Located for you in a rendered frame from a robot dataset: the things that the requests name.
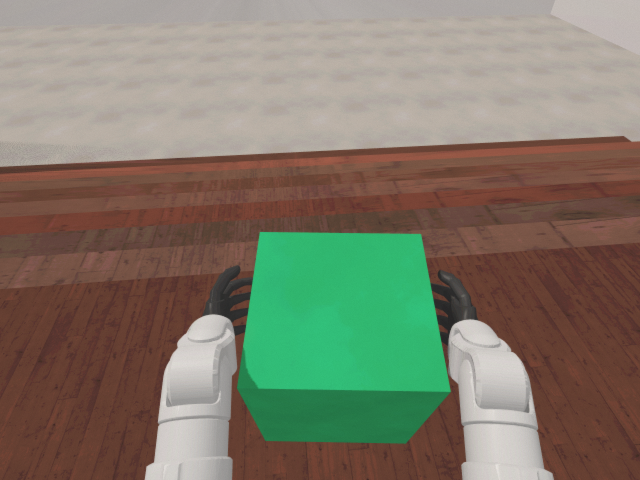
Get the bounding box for robot right hand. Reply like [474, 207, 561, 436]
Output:
[430, 270, 479, 346]

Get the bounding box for left robot forearm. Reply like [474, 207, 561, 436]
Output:
[145, 315, 237, 480]

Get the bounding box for right robot forearm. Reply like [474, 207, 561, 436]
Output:
[448, 320, 554, 480]

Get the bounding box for robot left hand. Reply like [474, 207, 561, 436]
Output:
[202, 265, 253, 336]

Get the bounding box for carton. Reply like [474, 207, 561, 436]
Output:
[237, 232, 451, 444]

